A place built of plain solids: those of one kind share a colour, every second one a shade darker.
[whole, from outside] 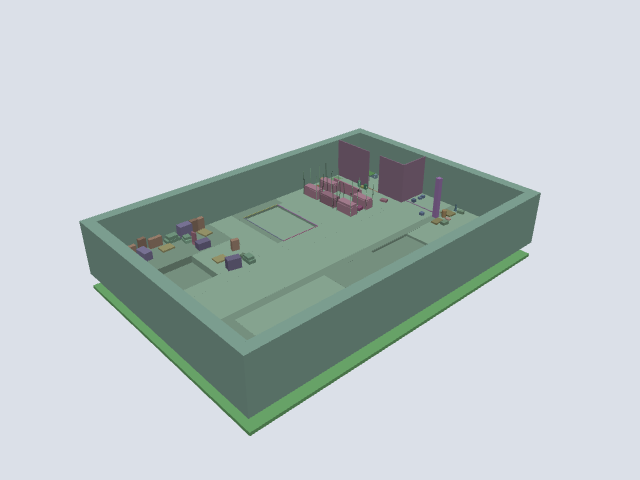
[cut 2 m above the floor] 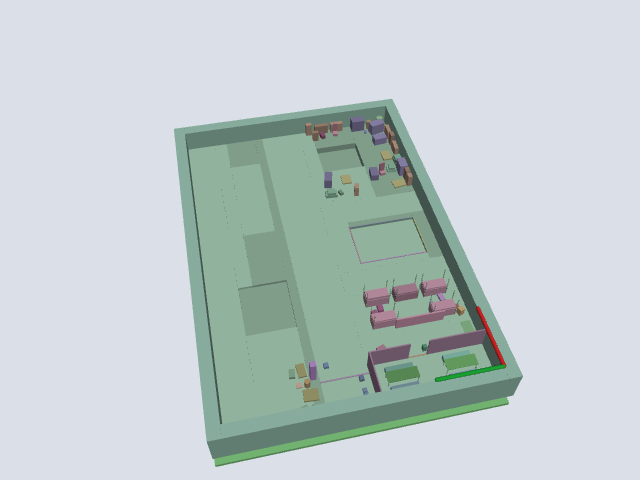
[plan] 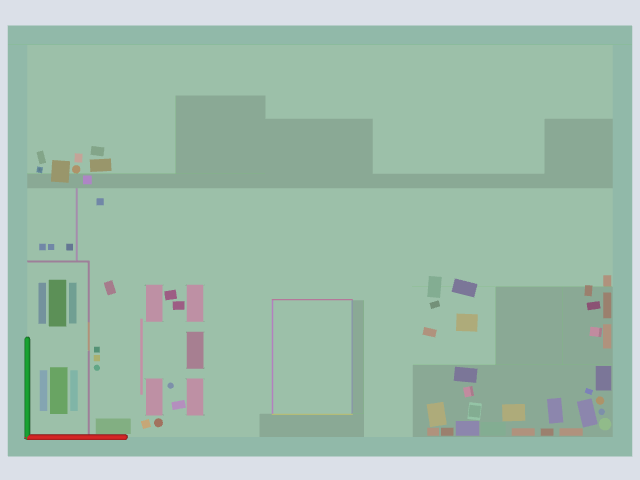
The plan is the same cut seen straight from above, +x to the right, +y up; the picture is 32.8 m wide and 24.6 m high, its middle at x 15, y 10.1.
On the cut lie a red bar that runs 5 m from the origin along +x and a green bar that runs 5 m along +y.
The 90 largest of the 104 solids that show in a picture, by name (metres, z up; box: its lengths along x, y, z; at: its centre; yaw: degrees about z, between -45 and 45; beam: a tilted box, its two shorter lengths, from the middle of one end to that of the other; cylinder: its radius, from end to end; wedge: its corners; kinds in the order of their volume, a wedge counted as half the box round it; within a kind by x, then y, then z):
{
 "floor_1": {"box": [3.2, 9.05, 1.0], "at": [1.6, 4.53, -0.5]},
 "floor_2": {"box": [7.6, 4.01, 2.1], "at": [3.8, 15.51, -1.05]},
 "floor_3": {"box": [2.4, 9.05, 1.0], "at": [4.4, 4.53, -0.5]},
 "floor_4": {"box": [3.9, 9.05, 1.0], "at": [7.55, 4.53, -0.5]},
 "floor_5": {"box": [4.61, 4.01, 1.88], "at": [9.9, 15.51, -1.16]},
 "floor_6": {"box": [2.4, 9.05, 1.0], "at": [10.7, 4.53, -0.5]},
 "floor_7": {"box": [0.7, 5.81, 2.1], "at": [12.25, 4.11, -1.05]},
 "floor_8": {"box": [5.35, 1.2, 2.1], "at": [14.57, 0.6, -1.05]},
 "floor_9": {"box": [5.35, 2.04, 2.1], "at": [14.57, 8.03, -1.05]},
 "floor_10": {"box": [4.01, 5.81, 1.9], "at": [14.61, 4.11, -1.15]},
 "floor_11": {"box": [5.49, 2.81, 2.1], "at": [14.96, 14.9, -1.05]},
 "floor_12": {"box": [30.0, 3.7, 1.0], "at": [15.0, 10.9, -0.5]},
 "floor_13": {"box": [30.0, 0.75, 2.1], "at": [15.0, 13.12, -1.05]},
 "floor_14": {"box": [30.0, 2.59, 2.1], "at": [15.0, 18.8, -1.05]},
 "floor_15": {"box": [0.64, 5.81, 2.1], "at": [16.93, 4.11, -1.05]},
 "floor_16": {"box": [2.5, 9.05, 1.0], "at": [18.5, 4.53, -0.5]},
 "floor_17": {"box": [17.79, 1.2, 2.1], "at": [21.11, 16.91, -1.05]},
 "floor_18": {"box": [4.25, 4.01, 2.1], "at": [21.88, 5.71, -1.05]},
 "floor_19": {"box": [8.81, 2.81, 2.1], "at": [22.11, 14.9, -1.05]},
 "floor_20": {"box": [10.25, 3.7, 2.1], "at": [24.88, 1.85, -1.05]},
 "floor_21": {"box": [10.25, 1.34, 2.1], "at": [24.88, 8.38, -1.05]},
 "floor_22": {"box": [3.41, 4.01, 1.44], "at": [25.7, 5.71, -1.38]},
 "floor_23": {"box": [3.49, 2.81, 2.1], "at": [28.25, 14.9, -1.05]},
 "floor_24": {"box": [2.59, 4.01, 2.1], "at": [28.7, 5.71, -1.05]},
 "wall_1": {"box": [1.0, 20.1, 5.0], "at": [-0.5, 10.05, 1.5]},
 "wall_2": {"box": [32.0, 1.0, 5.0], "at": [15.0, -0.5, 1.5]},
 "wall_3": {"box": [32.0, 1.0, 5.0], "at": [15.0, 20.6, 1.5]},
 "wall_4": {"box": [1.0, 20.1, 5.0], "at": [30.5, 10.05, 1.5]},
 "floor_base_1": {"box": [32.0, 22.1, 0.3], "at": [15.0, 10.05, -2.35]},
 "piece_1": {"box": [0.85, 1.9, 0.87], "at": [6.5, 2.06, 0.43]},
 "piece_2": {"box": [0.77, 1.82, 0.15], "at": [6.5, 2.06, 0.94]},
 "piece_3": {"box": [0.85, 1.9, 0.87], "at": [6.5, 6.86, 0.43]},
 "piece_4": {"box": [0.77, 1.82, 0.13], "at": [6.5, 6.86, 0.94]},
 "piece_5": {"box": [0.85, 1.9, 0.87], "at": [8.6, 2.06, 0.43]},
 "piece_6": {"box": [0.77, 1.82, 0.12], "at": [8.6, 2.06, 0.93]},
 "piece_7": {"box": [0.85, 1.9, 0.87], "at": [8.6, 4.46, 0.43]},
 "piece_8": {"box": [0.77, 1.82, 0.14], "at": [8.6, 4.46, 0.94]},
 "piece_9": {"box": [0.85, 1.9, 0.87], "at": [8.6, 6.86, 0.43]},
 "piece_10": {"box": [0.77, 1.82, 0.24], "at": [8.6, 6.86, 0.99]},
 "pallet_load_1": {"box": [1.2, 0.71, 0.97], "at": [22.41, 7.64, 0.48], "yaw": -14.1},
 "pallet_load_2": {"box": [1.16, 0.73, 0.65], "at": [22.46, 3.19, 0.33], "yaw": -5.4},
 "pallet_load_3": {"box": [1.21, 0.75, 1.21], "at": [22.55, 0.45, 0.6]},
 "pallet_load_4": {"box": [0.73, 1.27, 0.75], "at": [27.05, 1.35, 0.38], "yaw": 5.3},
 "pallet_load_5": {"box": [0.78, 1.36, 1.14], "at": [28.7, 1.24, 0.57], "yaw": 13.6},
 "pallet_load_6": {"box": [0.8, 1.26, 1.21], "at": [29.53, 3.01, 0.6]},
 "part_1": {"box": [3.2, 0.1, 4.05], "at": [1.6, 9.0, 1.98]},
 "part_2": {"box": [0.1, 4.43, 4.05], "at": [3.15, 2.21, 1.98]},
 "part_3": {"box": [0.1, 3.07, 4.05], "at": [3.15, 7.42, 1.98]},
 "crate_stack_1": {"box": [0.67, 0.4, 0.99], "at": [20.62, 5.37, 0.49], "yaw": -12.8},
 "crate_stack_2": {"box": [0.6, 0.41, 1.15], "at": [20.8, 0.28, 0.57]},
 "crate_stack_3": {"box": [0.65, 0.41, 1.18], "at": [21.52, 0.28, 0.59]},
 "crate_stack_4": {"box": [1.19, 0.38, 0.88], "at": [25.41, 0.26, 0.44]},
 "crate_stack_5": {"box": [0.66, 0.37, 1.25], "at": [26.64, 0.26, 0.62]},
 "crate_stack_6": {"box": [1.2, 0.38, 0.91], "at": [27.87, 0.26, 0.46]},
 "crate_stack_7": {"box": [0.38, 0.55, 1.01], "at": [28.76, 7.51, 0.51], "yaw": -4.2},
 "crate_stack_8": {"box": [0.43, 1.24, 0.96], "at": [29.71, 5.16, 0.48]},
 "crate_stack_9": {"box": [0.42, 1.33, 0.96], "at": [29.72, 6.75, 0.48]},
 "crate_stack_10": {"box": [0.42, 0.58, 1.28], "at": [29.72, 8.0, 0.64]},
 "sack_pile_1": {"box": [0.66, 1.08, 0.31], "at": [20.87, 7.69, 0.15], "yaw": -4.5},
 "sack_pile_2": {"box": [0.59, 0.76, 0.25], "at": [20.87, 7.69, 0.43], "yaw": -4.5},
 "sack_pile_3": {"box": [0.65, 0.87, 0.29], "at": [22.93, 1.32, 0.14], "yaw": -6.3},
 "sack_pile_4": {"box": [0.59, 0.61, 0.24], "at": [22.93, 1.32, 0.41], "yaw": -6.3},
 "sack_pile_5": {"box": [1.3, 0.7, 0.3], "at": [23.87, 0.42, 0.15]},
 "sack_pile_6": {"box": [0.91, 0.63, 0.32], "at": [23.87, 0.42, 0.46]},
 "pallet_1": {"box": [0.92, 1.11, 0.2], "at": [1.7, 13.62, 0.05], "yaw": -3.7},
 "pallet_2": {"box": [1.09, 0.64, 0.2], "at": [3.76, 13.93, 0.05], "yaw": 2.8},
 "pallet_3": {"box": [0.87, 1.18, 0.18], "at": [20.98, 1.16, 0.04], "yaw": 8.6},
 "pallet_4": {"box": [1.09, 0.89, 0.19], "at": [22.53, 5.87, 0.04], "yaw": -2.1},
 "pallet_5": {"box": [1.17, 0.87, 0.16], "at": [24.93, 1.25, 0.08], "yaw": 1.5},
 "column_a0b_1": {"box": [0.45, 0.45, 4.0], "at": [3.08, 13.19, 2.0]},
 "bencha_1": {"box": [0.39, 2.1, 0.43], "at": [2.33, 6.86, 0.21]},
 "bencha_2": {"box": [0.39, 2.1, 0.43], "at": [2.4, 2.38, 0.21]},
 "benchb_1": {"box": [0.39, 2.1, 0.43], "at": [0.76, 6.86, 0.21]},
 "benchb_2": {"box": [0.39, 2.1, 0.43], "at": [0.83, 2.38, 0.21]},
 "screenW_1": {"box": [0.13, 3.9, 1.19], "at": [5.86, 4.11, 0.59]},
 "bin_1": {"cylinder": 0.21, "from": [2.51, 13.72, 0.0], "to": [2.51, 13.72, 0.69]},
 "bin_2": {"box": [0.43, 0.42, 0.69], "at": [6.08, 0.67, 0.34], "yaw": 16.6},
 "bin_3": {"cylinder": 0.21, "from": [29.35, 1.87, 0.0], "to": [29.35, 1.87, 0.92]},
 "barrel_1": {"cylinder": 0.32, "from": [29.61, 0.66, 0.0], "to": [29.61, 0.66, 0.93]},
 "carton_1": {"box": [0.6, 0.47, 0.3], "at": [7.34, 7.28, 0.15], "yaw": 8.9},
 "carton_2": {"box": [0.6, 0.44, 0.31], "at": [7.75, 6.74, 0.15], "yaw": 1.1},
 "carton_3": {"box": [0.67, 0.39, 0.4], "at": [29.02, 6.73, 0.2], "yaw": 8.1},
 "hand_truck_1": {"box": [0.48, 0.51, 0.3], "at": [22.62, 2.33, 0.15], "yaw": 10.5},
 "hand_truck_2": {"box": [0.14, 0.51, 0.95], "at": [22.78, 2.36, 0.78], "yaw": 10.5},
 "hand_truck_3": {"box": [0.61, 0.47, 0.3], "at": [29.14, 5.39, 0.15], "yaw": -6.6},
 "top_1": {"box": [0.9, 2.4, 0.044], "at": [1.55, 6.86, 0.73]},
 "top_2": {"box": [0.9, 2.4, 0.044], "at": [1.61, 2.38, 0.73]},
 "crate_1": {"box": [0.67, 0.46, 0.29], "at": [3.6, 14.65, 0.14], "yaw": -7.3},
 "low_mat_1": {"box": [1.8, 0.8, 0.06], "at": [4.4, 0.55, -0.02]},
 "inway_sack_1": {"box": [0.46, 0.68, 0.26], "at": [4.24, 7.65, 0.08], "yaw": 18.0}
}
